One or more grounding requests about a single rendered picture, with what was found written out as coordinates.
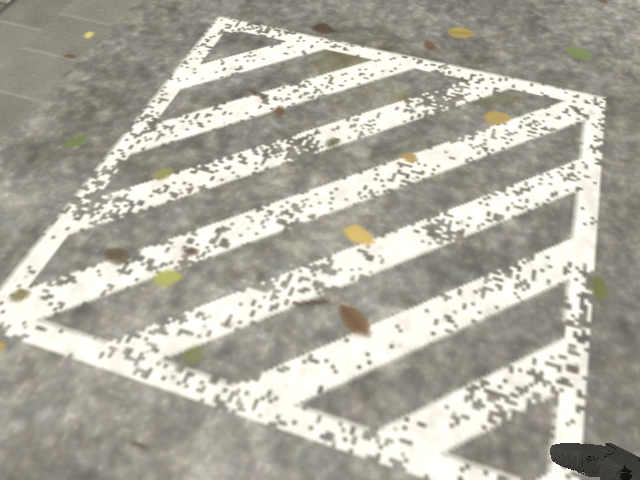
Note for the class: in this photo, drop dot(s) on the right robot hand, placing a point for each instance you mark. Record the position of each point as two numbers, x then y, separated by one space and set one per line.
608 462

